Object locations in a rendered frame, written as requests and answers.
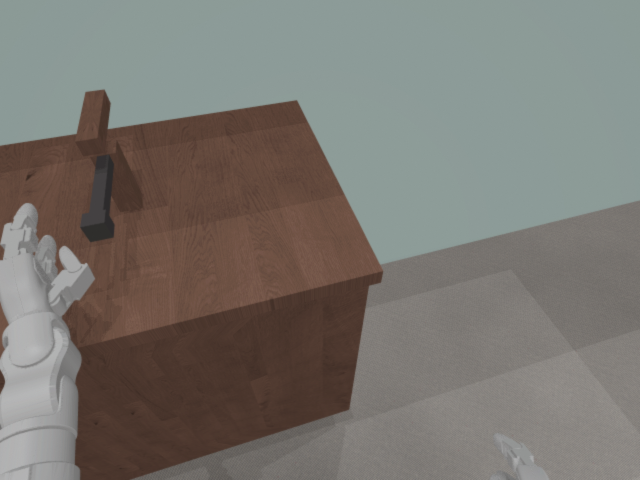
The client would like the left robot hand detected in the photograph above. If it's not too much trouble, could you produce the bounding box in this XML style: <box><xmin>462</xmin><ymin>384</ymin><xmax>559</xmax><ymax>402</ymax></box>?
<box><xmin>0</xmin><ymin>203</ymin><xmax>95</xmax><ymax>325</ymax></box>

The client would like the counter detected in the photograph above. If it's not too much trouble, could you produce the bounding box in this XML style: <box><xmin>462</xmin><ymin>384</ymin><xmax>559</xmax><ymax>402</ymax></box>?
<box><xmin>0</xmin><ymin>89</ymin><xmax>383</xmax><ymax>480</ymax></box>

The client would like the right robot hand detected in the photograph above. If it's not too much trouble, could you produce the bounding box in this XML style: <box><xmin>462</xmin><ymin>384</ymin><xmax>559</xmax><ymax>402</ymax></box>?
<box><xmin>490</xmin><ymin>433</ymin><xmax>549</xmax><ymax>480</ymax></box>

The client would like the tap lever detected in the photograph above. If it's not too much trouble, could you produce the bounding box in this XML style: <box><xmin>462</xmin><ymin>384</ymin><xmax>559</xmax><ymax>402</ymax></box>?
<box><xmin>80</xmin><ymin>155</ymin><xmax>115</xmax><ymax>242</ymax></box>

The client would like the left robot forearm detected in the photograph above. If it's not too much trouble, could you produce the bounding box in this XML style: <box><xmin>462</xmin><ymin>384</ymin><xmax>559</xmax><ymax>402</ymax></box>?
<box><xmin>0</xmin><ymin>312</ymin><xmax>82</xmax><ymax>480</ymax></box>

